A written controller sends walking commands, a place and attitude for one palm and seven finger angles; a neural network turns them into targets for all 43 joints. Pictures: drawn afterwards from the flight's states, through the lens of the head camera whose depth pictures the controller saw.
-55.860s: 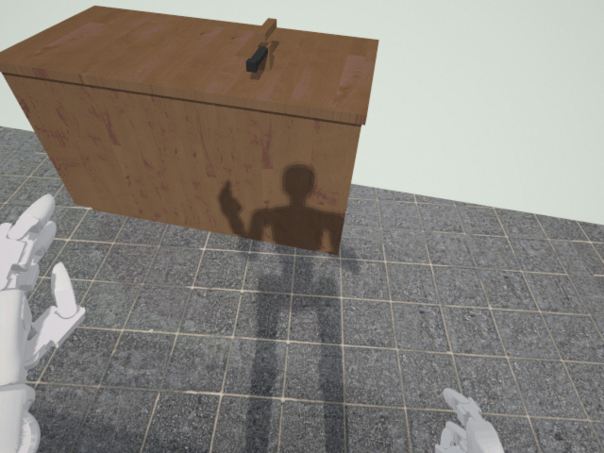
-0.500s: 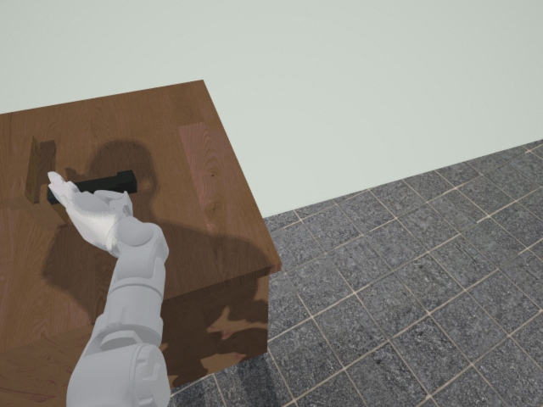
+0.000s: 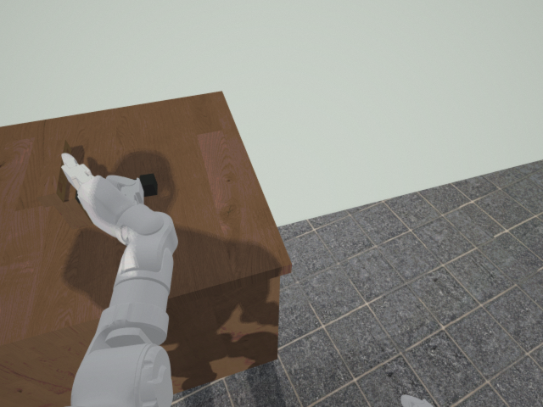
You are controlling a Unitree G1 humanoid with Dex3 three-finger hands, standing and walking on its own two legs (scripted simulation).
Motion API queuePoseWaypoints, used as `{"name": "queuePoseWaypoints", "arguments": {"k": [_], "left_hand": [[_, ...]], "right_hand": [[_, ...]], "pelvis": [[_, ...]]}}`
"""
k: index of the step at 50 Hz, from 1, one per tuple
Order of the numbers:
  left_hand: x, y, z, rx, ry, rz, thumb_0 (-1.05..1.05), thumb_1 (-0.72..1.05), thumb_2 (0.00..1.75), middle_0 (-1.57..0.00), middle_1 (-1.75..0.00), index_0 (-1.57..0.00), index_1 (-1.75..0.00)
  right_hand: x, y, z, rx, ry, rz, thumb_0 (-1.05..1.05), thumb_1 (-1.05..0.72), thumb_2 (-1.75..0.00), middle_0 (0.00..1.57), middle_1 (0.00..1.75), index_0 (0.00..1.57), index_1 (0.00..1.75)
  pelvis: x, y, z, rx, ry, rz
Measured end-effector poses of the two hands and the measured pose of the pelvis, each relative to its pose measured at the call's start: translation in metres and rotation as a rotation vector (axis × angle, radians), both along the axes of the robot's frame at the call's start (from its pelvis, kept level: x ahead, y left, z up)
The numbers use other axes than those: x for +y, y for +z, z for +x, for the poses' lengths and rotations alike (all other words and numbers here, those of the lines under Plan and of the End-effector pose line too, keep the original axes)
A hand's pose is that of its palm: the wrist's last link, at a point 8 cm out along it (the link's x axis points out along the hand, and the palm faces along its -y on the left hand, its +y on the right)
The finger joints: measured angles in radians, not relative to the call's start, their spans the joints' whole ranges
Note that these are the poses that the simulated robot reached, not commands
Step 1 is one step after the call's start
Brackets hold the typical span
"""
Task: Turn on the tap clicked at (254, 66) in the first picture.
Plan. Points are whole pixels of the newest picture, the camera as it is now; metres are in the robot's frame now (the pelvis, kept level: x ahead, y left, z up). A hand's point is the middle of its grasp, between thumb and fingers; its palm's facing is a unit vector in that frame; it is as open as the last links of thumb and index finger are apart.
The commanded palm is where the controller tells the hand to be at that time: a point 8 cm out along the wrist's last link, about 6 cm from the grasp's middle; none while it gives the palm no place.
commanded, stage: lift the hand up off the lever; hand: left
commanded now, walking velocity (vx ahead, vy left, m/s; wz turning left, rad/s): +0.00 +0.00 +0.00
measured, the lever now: (148, 185) +0.48 +0.24 +0.05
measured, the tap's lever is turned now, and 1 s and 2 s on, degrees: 85 85 85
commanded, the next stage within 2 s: draw the hand back beside the body in 0.72 s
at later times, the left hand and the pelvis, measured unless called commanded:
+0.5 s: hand (139, 180) +0.41 +0.22 +0.12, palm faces +0.82 -0.57 -0.09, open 7.8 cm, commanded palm +0.35 +0.23 +0.13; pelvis +0.00 +0.00 +0.01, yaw +0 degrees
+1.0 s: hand (152, 183) +0.39 +0.19 +0.14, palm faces +0.50 -0.86 -0.09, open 7.8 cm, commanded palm +0.33 +0.24 +0.14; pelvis +0.01 +0.00 +0.01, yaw -2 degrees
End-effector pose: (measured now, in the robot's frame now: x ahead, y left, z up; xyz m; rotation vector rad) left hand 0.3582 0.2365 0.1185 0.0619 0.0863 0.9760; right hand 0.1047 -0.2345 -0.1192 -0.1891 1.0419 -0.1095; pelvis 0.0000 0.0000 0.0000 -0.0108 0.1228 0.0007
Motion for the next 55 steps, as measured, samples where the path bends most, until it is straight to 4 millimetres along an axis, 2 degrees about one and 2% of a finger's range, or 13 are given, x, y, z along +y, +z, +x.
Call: {"name": "queuePoseWaypoints", "arguments": {"k": [8, 13, 23, 31, 42, 46, 50, 52, 55], "left_hand": [[-0.007, 0.001, -0.001, 0.039, 0.006, -0.036, 0.01, 0.90, 0.90, -0.16, -0.15, -0.15, -0.15], [-0.005, 0.000, -0.003, 0.030, 0.020, -0.030, 0.01, 0.90, 0.90, -0.15, -0.15, -0.15, -0.15], [-0.005, 0.012, -0.002, 0.004, 0.000, -0.017, 0.01, 0.90, 0.90, -0.15, -0.15, -0.15, -0.15], [-0.009, 0.011, -0.003, 0.031, -0.004, -0.039, 0.01, 0.90, 0.90, -0.15, -0.15, -0.15, -0.15], [-0.001, 0.015, -0.011, 0.024, 0.008, -0.026, 0.01, 0.90, 0.90, -0.15, -0.15, -0.15, -0.15], [-0.006, 0.021, -0.009, 0.010, -0.203, 0.043, 0.01, 0.90, 0.90, -0.15, -0.15, -0.15, -0.15], [-0.013, 0.027, -0.012, -0.043, -0.457, 0.032, 0.01, 0.90, 0.90, -0.15, -0.15, -0.15, -0.16], [-0.012, 0.026, -0.018, -0.056, -0.516, 0.004, 0.01, 0.90, 0.90, -0.16, -0.16, -0.16, -0.16], [0.001, 0.021, -0.032, -0.010, -0.586, 0.063, 0.01, 0.89, 0.90, -0.16, -0.17, -0.16, -0.17]], "right_hand": [[-0.006, 0.007, 0.003, -0.024, 0.001, -0.003, 0.01, -0.91, -0.89, 0.20, 0.30, 0.20, 0.30], [-0.012, 0.009, 0.001, -0.023, -0.018, -0.015, 0.01, -0.91, -0.89, 0.20, 0.30, 0.20, 0.30], [-0.014, 0.008, 0.001, -0.006, -0.026, -0.021, 0.01, -0.91, -0.89, 0.20, 0.30, 0.20, 0.30], [-0.007, 0.011, 0.015, -0.032, -0.016, -0.001, 0.01, -0.91, -0.89, 0.20, 0.30, 0.20, 0.30], [-0.001, 0.018, 0.039, -0.081, 0.012, 0.003, 0.01, -0.91, -0.89, 0.20, 0.30, 0.20, 0.30], [-0.003, 0.022, 0.042, -0.097, -0.019, -0.014, 0.01, -0.91, -0.89, 0.20, 0.30, 0.20, 0.30], [-0.007, 0.030, 0.041, -0.129, -0.075, -0.026, 0.01, -0.91, -0.89, 0.20, 0.30, 0.20, 0.30], [-0.008, 0.034, 0.039, -0.147, -0.097, -0.028, 0.01, -0.91, -0.89, 0.20, 0.30, 0.20, 0.30], [-0.010, 0.039, 0.035, -0.180, -0.114, -0.014, 0.01, -0.91, -0.89, 0.20, 0.30, 0.20, 0.30]], "pelvis": [[-0.002, 0.005, -0.002, -0.007, -0.004, 0.004], [-0.004, 0.005, -0.001, -0.012, -0.010, 0.004], [-0.003, 0.008, 0.003, -0.025, -0.008, 0.005], [-0.003, 0.010, 0.007, -0.036, -0.012, 0.008], [-0.003, 0.011, 0.010, -0.046, -0.007, 0.008], [-0.003, 0.012, 0.009, -0.064, -0.018, 0.012], [-0.001, 0.014, 0.009, -0.093, -0.040, 0.011], [-0.001, 0.015, 0.009, -0.106, -0.051, 0.009], [0.000, 0.018, 0.009, -0.132, -0.062, 0.010]]}}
